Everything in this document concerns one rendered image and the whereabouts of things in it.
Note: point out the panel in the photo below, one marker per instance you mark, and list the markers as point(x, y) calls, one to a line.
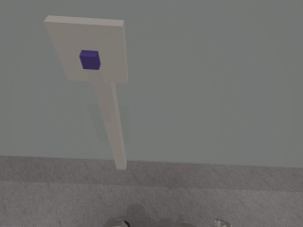
point(71, 35)

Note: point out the button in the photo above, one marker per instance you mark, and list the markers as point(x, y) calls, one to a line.
point(90, 59)

